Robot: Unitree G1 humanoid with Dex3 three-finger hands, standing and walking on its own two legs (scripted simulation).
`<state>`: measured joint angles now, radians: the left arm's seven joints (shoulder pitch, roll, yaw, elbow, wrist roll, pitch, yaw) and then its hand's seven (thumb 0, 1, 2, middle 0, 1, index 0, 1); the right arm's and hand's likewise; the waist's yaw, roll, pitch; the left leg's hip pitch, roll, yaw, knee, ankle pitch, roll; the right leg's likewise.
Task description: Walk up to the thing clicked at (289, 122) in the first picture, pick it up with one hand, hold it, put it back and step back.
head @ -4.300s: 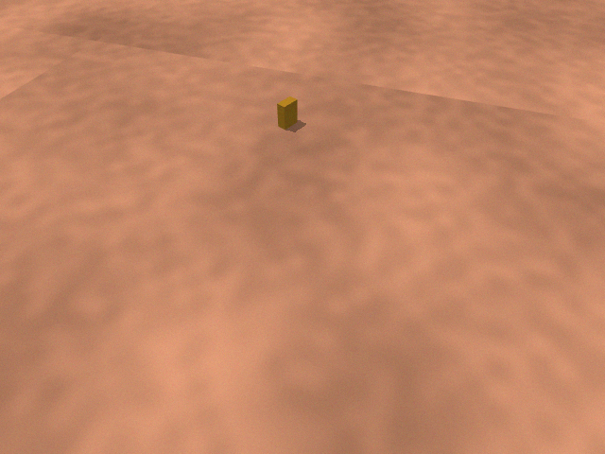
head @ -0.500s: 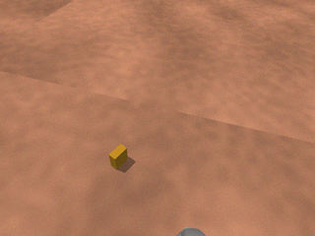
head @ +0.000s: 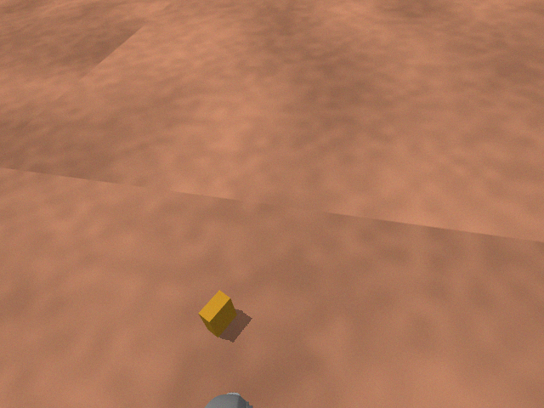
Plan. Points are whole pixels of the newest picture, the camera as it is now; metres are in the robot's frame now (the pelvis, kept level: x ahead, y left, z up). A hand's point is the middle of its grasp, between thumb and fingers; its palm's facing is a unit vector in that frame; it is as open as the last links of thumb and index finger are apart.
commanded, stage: walk up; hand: left
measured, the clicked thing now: (218, 314) +0.56 +0.28 -0.70
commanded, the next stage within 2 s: none
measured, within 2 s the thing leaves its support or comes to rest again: neither
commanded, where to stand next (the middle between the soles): +0.23 +0.06 m, yaw +1 degrees
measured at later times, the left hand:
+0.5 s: hand (100, 407) +0.17 +0.33 -0.16, palm faces -0.03 -0.94 -0.34, open 7.4 cm
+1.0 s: hand (131, 365) +0.23 +0.28 -0.15, palm faces -0.06 -0.94 -0.34, open 7.4 cm
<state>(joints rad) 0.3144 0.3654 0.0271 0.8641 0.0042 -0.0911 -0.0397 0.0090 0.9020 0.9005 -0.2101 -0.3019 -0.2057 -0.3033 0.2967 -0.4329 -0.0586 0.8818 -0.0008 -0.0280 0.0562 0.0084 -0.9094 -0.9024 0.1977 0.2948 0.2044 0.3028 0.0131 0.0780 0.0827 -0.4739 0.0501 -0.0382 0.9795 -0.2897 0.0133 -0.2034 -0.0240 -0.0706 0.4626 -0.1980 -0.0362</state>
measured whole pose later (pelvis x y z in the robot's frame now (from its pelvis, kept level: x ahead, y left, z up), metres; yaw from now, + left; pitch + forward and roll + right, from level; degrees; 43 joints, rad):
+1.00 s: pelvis +0.12 +0.04 +0.00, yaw -1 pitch -3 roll +1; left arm 0.10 0.34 -0.01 1.03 0.01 -0.01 -0.02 0.01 0.90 0.90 -0.21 -0.30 -0.20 -0.30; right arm 0.16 -0.37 -0.01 1.08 -0.01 0.00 0.03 0.01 -0.91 -0.90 0.20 0.30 0.21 0.30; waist -0.01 0.01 0.06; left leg -0.22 0.01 0.07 0.49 -0.23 0.01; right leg -0.28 -0.03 -0.01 0.50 -0.21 0.00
